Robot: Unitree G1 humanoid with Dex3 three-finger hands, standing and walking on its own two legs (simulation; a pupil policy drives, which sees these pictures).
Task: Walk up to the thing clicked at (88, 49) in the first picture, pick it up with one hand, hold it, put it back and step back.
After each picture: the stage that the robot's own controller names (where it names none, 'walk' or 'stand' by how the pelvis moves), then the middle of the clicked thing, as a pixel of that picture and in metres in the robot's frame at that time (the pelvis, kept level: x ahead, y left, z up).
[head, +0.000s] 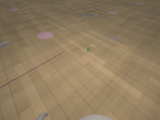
stand; (88, 49) +1.68 +0.01 -0.72
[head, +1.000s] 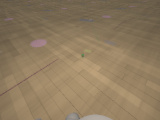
walk; (82, 54) +1.55 +0.23 -0.72
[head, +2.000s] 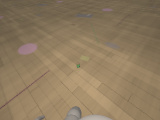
walk; (78, 65) +1.05 +0.28 -0.72
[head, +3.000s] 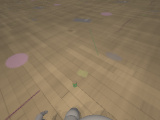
walk; (74, 83) +0.67 +0.25 -0.72
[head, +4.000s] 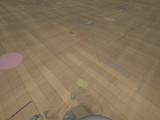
stand; (73, 96) +0.47 +0.17 -0.70
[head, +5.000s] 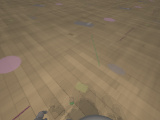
stand; (71, 101) +0.41 +0.18 -0.72
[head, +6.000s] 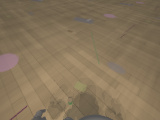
stand; (70, 101) +0.38 +0.19 -0.71
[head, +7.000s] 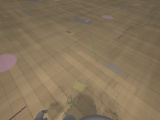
stand; (69, 100) +0.38 +0.20 -0.72
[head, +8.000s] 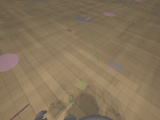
stand; (71, 98) +0.40 +0.19 -0.72
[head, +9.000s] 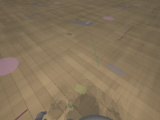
stand; (70, 104) +0.36 +0.19 -0.72
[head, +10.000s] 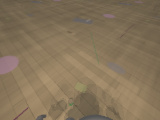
stand; (70, 102) +0.37 +0.20 -0.72
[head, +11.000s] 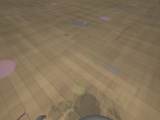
stand; (69, 105) +0.35 +0.22 -0.73
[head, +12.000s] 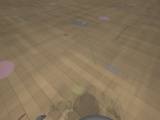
stand; (69, 105) +0.35 +0.21 -0.73
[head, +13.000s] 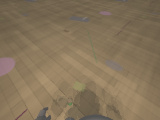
go down; (69, 101) +0.36 +0.21 -0.72
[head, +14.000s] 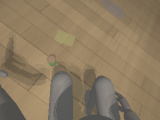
go down; (52, 61) +0.42 +0.28 -0.29
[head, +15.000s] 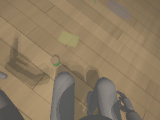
approach; (55, 61) +0.41 +0.28 -0.30
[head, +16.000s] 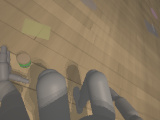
close in; (24, 61) +0.39 +0.32 -0.21
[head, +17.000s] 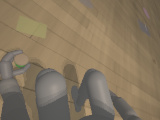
close; (21, 61) +0.38 +0.31 -0.21
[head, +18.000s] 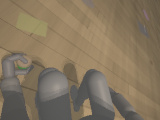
lift; (24, 63) +0.36 +0.30 -0.22
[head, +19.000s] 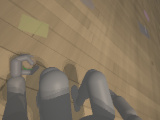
lift; (29, 64) +0.35 +0.28 -0.22
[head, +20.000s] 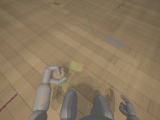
lift; (60, 77) +0.32 +0.19 -0.01
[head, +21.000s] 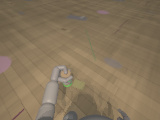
hold; (66, 78) +0.33 +0.16 +0.01
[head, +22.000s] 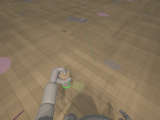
hold; (65, 80) +0.33 +0.17 +0.00
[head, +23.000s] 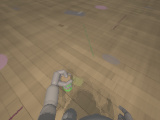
crouch; (66, 82) +0.32 +0.15 -0.04
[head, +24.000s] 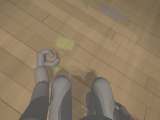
lower; (52, 61) +0.43 +0.23 -0.12
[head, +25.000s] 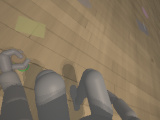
lower; (21, 62) +0.38 +0.30 -0.22
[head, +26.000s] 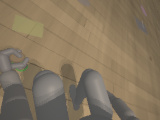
lower; (19, 62) +0.38 +0.31 -0.22
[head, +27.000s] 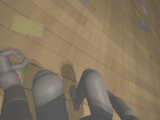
lower; (19, 62) +0.38 +0.31 -0.22
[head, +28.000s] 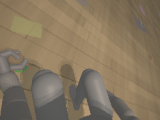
lower; (18, 63) +0.38 +0.31 -0.22
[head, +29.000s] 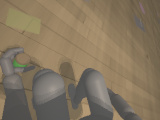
open; (21, 62) +0.36 +0.29 -0.22
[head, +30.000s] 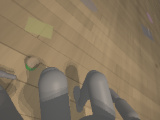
stand; (32, 64) +0.36 +0.28 -0.22
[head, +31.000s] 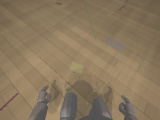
stand; (67, 87) +0.37 +0.20 -0.55
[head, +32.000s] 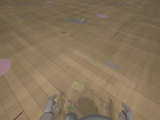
stand; (69, 105) +0.35 +0.19 -0.66
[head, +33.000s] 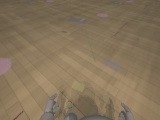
stand; (69, 105) +0.34 +0.19 -0.67
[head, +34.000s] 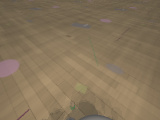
stand; (72, 105) +0.37 +0.18 -0.72
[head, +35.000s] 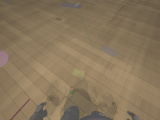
walk; (72, 90) +0.41 +0.17 -0.69
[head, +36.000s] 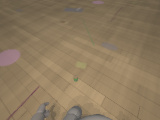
walk; (75, 78) +0.65 +0.22 -0.70
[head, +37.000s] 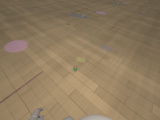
stand; (75, 68) +0.96 +0.19 -0.70
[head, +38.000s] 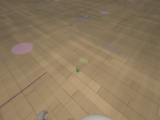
stand; (77, 69) +0.96 +0.19 -0.72
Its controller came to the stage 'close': yes
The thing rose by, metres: 0.70
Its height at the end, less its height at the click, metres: +0.00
